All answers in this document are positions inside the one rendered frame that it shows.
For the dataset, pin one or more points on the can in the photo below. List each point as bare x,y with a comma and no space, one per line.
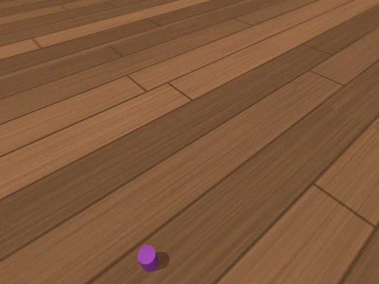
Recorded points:
148,258

